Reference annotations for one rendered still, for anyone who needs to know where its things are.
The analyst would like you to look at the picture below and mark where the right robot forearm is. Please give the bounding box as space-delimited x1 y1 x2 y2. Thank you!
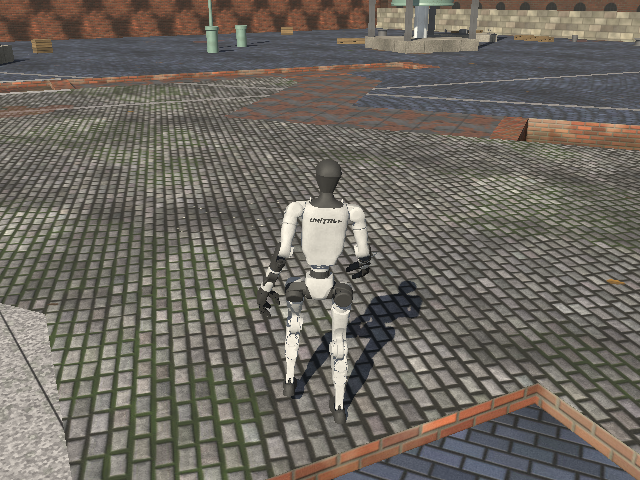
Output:
358 244 371 269

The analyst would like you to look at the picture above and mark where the robot right upper arm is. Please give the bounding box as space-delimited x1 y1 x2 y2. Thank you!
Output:
346 203 370 258

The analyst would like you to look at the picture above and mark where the robot foot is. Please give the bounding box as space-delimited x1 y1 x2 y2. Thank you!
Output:
329 396 346 424
283 377 297 397

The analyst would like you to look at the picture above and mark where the left robot hand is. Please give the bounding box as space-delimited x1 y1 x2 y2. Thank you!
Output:
257 287 280 317

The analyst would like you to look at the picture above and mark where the right robot hand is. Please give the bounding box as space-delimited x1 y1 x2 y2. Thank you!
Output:
346 261 370 279

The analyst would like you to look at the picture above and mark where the robot left upper arm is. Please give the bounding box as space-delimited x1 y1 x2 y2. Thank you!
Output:
278 201 306 258

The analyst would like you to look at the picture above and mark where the left robot forearm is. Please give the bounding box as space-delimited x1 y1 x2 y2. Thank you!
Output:
261 242 286 292

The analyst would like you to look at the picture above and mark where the right robot foot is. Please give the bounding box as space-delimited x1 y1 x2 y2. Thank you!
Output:
329 396 346 424

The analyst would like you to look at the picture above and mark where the left robot foot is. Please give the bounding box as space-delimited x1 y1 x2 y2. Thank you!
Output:
283 377 297 397

